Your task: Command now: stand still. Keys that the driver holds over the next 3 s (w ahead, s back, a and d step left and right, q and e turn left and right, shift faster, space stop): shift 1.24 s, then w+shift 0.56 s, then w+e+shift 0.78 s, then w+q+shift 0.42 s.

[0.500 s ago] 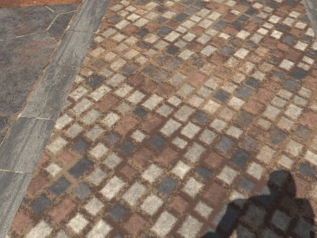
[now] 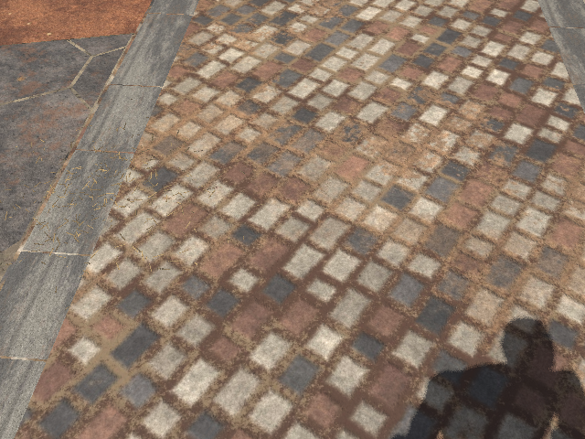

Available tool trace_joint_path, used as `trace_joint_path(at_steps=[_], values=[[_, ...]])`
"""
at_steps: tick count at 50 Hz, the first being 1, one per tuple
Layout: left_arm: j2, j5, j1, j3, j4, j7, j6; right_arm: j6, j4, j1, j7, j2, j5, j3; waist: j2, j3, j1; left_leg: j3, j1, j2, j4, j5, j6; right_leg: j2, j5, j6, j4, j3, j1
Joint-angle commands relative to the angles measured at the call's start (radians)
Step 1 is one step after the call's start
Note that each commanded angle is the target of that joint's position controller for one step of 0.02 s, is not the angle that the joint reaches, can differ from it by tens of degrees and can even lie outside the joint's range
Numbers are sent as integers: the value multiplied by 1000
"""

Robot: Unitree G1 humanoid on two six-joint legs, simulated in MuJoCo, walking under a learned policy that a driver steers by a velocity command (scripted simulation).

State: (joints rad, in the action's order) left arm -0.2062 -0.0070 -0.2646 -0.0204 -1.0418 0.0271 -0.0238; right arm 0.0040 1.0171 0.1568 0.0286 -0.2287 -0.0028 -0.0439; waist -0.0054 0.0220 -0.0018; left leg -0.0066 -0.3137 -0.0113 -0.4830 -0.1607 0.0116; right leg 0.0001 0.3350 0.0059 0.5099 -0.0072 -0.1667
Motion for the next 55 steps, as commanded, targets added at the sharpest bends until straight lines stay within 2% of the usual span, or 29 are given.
trace_joint_path(at_steps=[1, 10, 27, 55], values=[[-113, 2, -51, -19, 19, 3, -5, 4, -23, -14, 5, -93, 3, -18, 9, -31, -3, -32, 163, -31, 16, 199, -45, -56, -187, 26, -126, 49, -118], [-91, 2, -70, -16, 1, 0, 2, -11, 26, -16, 14, -96, 6, -20, 13, -21, -1, -33, 174, -33, 14, 212, -40, -48, -253, 26, -131, 36, -89], [-68, 1, -112, -13, -27, 6, 3, -17, 83, -12, 21, -81, 6, -18, 12, 17, 4, -34, 169, -30, 39, 142, -31, -38, -151, 23, -167, 26, -100], [-38, 5, -194, -8, -42, 9, 1, -16, 109, 50, 25, -58, 8, -8, 9, 35, 5, -34, 154, -26, 42, 128, -31, -31, -133, 21, -170, 15, -106]])
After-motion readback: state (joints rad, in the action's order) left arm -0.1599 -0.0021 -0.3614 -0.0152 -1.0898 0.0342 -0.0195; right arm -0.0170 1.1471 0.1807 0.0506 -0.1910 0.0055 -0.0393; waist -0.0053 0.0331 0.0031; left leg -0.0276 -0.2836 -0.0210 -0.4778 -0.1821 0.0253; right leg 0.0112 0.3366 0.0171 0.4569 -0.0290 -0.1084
